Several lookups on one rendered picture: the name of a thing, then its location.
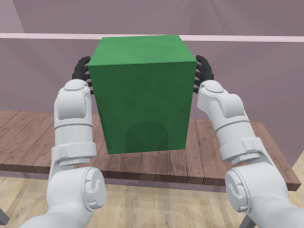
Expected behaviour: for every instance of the table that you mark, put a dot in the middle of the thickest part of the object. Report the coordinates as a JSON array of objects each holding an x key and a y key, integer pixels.
[{"x": 27, "y": 138}]

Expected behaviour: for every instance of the robot right hand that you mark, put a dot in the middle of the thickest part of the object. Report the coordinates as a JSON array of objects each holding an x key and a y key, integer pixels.
[{"x": 205, "y": 73}]

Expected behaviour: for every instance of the left robot forearm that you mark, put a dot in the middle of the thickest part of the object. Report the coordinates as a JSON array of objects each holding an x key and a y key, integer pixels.
[{"x": 73, "y": 128}]

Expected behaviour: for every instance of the right robot forearm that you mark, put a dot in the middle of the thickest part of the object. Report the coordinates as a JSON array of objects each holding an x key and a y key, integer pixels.
[{"x": 237, "y": 139}]

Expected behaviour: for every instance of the carton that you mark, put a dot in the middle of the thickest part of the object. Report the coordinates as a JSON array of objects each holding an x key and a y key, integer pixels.
[{"x": 143, "y": 87}]

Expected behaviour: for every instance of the left robot upper arm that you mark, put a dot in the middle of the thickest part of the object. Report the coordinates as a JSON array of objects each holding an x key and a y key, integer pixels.
[{"x": 73, "y": 196}]

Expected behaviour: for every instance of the robot left hand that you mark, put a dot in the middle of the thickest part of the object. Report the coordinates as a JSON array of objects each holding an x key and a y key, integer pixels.
[{"x": 80, "y": 71}]

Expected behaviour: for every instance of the right robot upper arm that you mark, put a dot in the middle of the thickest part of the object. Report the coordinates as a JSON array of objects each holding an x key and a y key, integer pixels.
[{"x": 258, "y": 191}]

